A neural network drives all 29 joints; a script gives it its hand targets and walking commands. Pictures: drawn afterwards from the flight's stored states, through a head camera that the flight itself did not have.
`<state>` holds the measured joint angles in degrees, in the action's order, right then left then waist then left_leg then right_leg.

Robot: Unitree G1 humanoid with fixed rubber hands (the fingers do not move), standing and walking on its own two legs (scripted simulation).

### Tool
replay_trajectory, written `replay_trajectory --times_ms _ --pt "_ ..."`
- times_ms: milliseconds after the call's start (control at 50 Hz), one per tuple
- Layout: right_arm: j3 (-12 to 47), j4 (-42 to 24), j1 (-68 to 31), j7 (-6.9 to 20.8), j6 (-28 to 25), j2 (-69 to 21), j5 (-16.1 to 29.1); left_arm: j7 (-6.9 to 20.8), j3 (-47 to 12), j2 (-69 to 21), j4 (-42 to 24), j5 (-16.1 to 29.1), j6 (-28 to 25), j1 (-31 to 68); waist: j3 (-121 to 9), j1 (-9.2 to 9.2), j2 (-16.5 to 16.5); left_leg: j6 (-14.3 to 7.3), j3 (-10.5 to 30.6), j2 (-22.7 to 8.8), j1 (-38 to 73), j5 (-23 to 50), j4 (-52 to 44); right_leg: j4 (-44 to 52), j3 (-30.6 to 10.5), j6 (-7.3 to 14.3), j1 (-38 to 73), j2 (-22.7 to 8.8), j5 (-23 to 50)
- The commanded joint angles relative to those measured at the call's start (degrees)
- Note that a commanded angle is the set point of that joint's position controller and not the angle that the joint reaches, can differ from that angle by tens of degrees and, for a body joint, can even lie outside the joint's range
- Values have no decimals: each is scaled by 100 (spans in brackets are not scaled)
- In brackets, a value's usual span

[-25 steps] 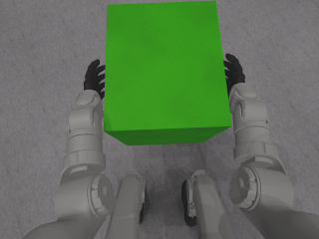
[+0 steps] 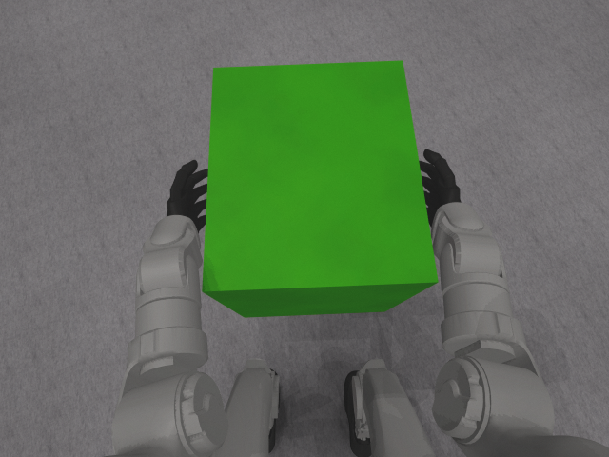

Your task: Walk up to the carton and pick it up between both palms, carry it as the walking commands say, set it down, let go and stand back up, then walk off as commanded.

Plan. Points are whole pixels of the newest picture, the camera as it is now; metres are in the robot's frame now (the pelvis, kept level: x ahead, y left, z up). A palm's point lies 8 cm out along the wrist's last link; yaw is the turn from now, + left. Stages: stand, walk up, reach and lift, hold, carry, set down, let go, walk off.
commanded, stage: reach and lift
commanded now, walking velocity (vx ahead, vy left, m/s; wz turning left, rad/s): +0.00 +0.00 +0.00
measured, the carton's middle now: (311, 208) +0.46 +0.01 -0.11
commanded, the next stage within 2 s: none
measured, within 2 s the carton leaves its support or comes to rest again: neither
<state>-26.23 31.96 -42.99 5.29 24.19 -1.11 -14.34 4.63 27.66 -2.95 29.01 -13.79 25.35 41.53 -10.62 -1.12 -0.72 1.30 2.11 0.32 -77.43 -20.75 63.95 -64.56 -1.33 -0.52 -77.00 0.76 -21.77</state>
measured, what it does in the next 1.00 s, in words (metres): rises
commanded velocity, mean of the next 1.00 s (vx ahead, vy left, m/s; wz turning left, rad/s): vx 0.00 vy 0.00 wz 0.00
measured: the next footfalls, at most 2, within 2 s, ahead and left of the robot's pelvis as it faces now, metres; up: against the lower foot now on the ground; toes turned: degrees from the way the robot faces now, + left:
none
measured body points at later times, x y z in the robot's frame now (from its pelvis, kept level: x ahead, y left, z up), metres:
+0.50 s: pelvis +0.02 +0.00 +0.07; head +0.17 +0.00 +0.49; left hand +0.40 +0.18 +0.02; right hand +0.42 -0.16 +0.03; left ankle +0.07 +0.13 -0.63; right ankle +0.06 -0.12 -0.63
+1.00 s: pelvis +0.04 +0.00 +0.10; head +0.11 +0.00 +0.55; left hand +0.37 +0.19 +0.09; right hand +0.39 -0.16 +0.09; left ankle +0.07 +0.13 -0.63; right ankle +0.06 -0.12 -0.63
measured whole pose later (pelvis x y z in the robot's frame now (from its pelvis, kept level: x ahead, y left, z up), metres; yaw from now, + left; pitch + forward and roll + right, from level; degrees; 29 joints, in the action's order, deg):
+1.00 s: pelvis +0.04 +0.00 +0.10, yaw +0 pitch +10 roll +0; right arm -21.3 23.7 -23.7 7.8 27.7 -5.0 -16.4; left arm 6.1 22.4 -7.0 20.8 -15.2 28.1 21.3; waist -2.4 -1.8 0.2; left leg 0.7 1.8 0.1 -28.3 -11.2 29.3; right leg -30.0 -1.8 -0.4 -28.0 0.1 -12.2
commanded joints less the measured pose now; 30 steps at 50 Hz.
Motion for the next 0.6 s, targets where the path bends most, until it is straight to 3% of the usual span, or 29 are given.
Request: replay_trajectory --times_ms 0,580 --pt "3181 164 -3064 1488 -53 -5741 919 1478 -3285 -5599 175 934 -68 3247 -4328 -36 -27 -95 -236 753 2879 1509 -755 852 175 -50 2643 720 1482" --pt "3354 -360 -1589 1499 -21 -5572 659 1451 -3565 -5597 -374 704 -39 1626 -2873 -65 8 -91 -10 586 5176 2212 -2693 2779 -72 25 4769 532 2120"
